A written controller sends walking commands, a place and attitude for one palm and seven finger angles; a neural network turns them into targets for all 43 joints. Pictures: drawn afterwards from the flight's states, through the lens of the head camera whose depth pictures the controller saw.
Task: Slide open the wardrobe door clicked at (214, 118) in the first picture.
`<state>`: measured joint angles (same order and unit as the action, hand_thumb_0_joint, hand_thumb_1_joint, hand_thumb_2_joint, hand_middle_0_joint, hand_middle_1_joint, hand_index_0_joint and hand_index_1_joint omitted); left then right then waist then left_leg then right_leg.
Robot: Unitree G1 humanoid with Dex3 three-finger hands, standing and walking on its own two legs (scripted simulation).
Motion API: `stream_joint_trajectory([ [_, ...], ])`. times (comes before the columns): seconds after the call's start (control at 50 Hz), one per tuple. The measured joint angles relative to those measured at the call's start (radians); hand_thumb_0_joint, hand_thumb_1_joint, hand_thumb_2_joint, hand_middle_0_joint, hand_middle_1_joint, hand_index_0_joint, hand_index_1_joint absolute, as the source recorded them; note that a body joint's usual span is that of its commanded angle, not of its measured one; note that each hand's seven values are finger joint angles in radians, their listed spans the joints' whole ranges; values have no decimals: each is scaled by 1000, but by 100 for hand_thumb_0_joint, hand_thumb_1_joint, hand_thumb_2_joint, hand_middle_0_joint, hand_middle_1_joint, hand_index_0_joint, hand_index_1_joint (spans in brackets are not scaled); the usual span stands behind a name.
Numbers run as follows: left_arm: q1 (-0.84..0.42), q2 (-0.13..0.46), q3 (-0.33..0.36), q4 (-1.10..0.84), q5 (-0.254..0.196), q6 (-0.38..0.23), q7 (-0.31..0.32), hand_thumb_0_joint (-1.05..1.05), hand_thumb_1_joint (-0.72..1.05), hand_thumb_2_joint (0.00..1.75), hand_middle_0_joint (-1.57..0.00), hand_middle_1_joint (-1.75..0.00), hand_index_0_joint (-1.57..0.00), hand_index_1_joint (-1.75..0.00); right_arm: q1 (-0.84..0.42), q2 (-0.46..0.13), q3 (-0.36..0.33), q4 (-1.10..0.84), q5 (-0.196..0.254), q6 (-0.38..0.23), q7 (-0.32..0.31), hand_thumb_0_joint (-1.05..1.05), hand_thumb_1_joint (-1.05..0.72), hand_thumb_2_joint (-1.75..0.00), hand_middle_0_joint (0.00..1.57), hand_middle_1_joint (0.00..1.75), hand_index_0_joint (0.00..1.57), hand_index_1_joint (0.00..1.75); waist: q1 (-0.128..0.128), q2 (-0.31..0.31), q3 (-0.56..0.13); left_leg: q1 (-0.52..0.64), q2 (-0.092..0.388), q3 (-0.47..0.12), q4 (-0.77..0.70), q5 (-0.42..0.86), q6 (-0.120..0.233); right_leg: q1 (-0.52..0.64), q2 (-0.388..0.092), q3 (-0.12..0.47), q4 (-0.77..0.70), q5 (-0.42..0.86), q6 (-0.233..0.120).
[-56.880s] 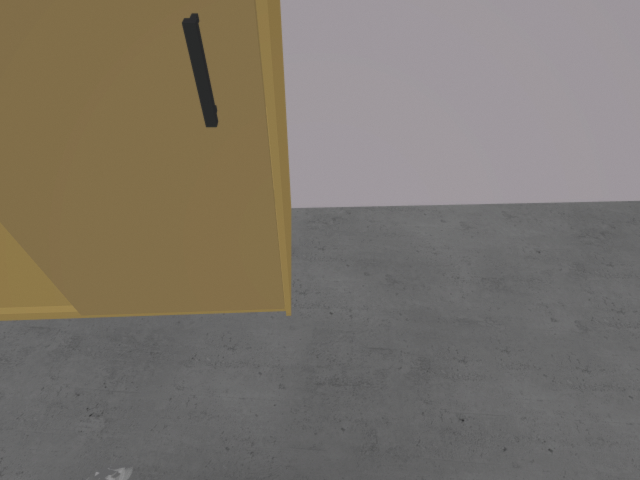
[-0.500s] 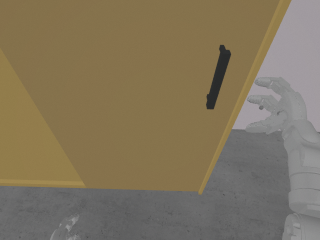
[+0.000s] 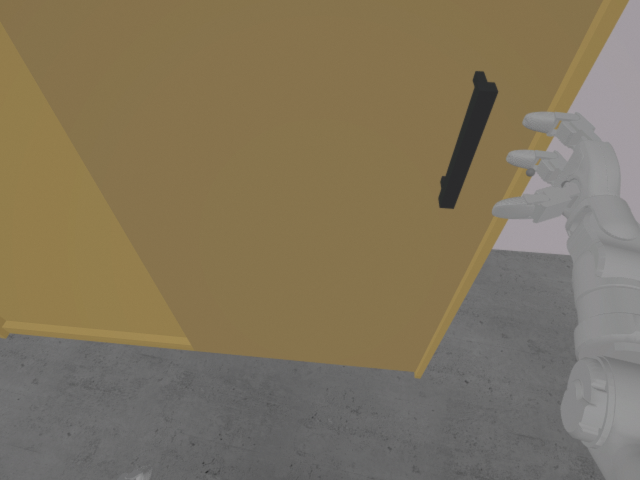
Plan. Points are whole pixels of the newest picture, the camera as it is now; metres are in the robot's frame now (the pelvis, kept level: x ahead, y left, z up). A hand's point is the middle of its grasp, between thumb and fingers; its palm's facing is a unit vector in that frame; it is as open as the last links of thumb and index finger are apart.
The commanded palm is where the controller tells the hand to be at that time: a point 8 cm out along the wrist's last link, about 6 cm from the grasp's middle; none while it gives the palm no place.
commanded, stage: move the hooked fingers beside the handle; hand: right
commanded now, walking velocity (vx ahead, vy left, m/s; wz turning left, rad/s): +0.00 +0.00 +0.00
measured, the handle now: (461, 144) +0.53 -0.11 +0.15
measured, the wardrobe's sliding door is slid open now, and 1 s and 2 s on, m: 0.00 0.00 0.00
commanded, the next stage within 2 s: feel for the door with the fingertips in 0.72 s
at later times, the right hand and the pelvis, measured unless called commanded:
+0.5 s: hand (524, 178) +0.46 -0.18 +0.16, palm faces +0.01 +1.00 -0.02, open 14.0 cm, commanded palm +0.44 -0.23 +0.16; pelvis +0.00 +0.00 +0.00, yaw +0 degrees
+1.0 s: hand (521, 177) +0.47 -0.18 +0.16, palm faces -0.02 +1.00 +0.00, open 14.0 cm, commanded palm +0.44 -0.22 +0.16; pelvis +0.00 +0.00 +0.00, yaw +0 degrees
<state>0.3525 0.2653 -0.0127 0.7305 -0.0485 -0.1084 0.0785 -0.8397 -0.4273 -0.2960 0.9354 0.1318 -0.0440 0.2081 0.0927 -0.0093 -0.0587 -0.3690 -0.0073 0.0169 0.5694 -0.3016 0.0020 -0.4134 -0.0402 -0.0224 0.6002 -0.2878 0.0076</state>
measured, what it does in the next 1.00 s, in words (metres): stands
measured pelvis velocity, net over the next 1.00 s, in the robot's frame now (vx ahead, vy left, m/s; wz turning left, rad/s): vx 0.00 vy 0.00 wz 0.00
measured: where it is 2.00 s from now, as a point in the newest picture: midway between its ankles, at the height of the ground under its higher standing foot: outside the picture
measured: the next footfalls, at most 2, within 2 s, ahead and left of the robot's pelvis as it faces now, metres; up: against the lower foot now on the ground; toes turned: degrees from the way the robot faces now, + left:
none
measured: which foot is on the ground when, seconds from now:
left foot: down 0.00-1.00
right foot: down 0.00-1.00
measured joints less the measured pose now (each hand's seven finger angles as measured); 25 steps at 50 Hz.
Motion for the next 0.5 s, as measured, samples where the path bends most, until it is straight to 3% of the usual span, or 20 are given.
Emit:
stream_joint_trajectory([
  [0.18,40,6,10,-1,-3,8,-8,1,91,89,-20,-30,-20,-30,31,2,-3,-4,1,-7,2,-1,49,-30,30,120,30,120,7,-6,-8,-9,-1,-8,2,0,-4,-9,-2,-8,8,-6,-4],
  [0.34,26,-5,11,0,0,-2,-11,1,91,89,-20,-30,-20,-30,52,35,16,-59,-1,-23,-21,-1,50,-30,30,120,30,120,-3,-7,-8,-5,-1,-7,1,2,-5,-7,-1,-7,12,-6,-5],
  [0.5,-11,-11,-4,-18,1,-3,-11,1,91,89,-20,-30,-20,-30,11,31,15,2,-10,-7,-30,-1,50,-30,30,120,30,120,-3,-7,-10,-11,1,-3,9,1,-5,-13,1,-2,15,-3,-5],
])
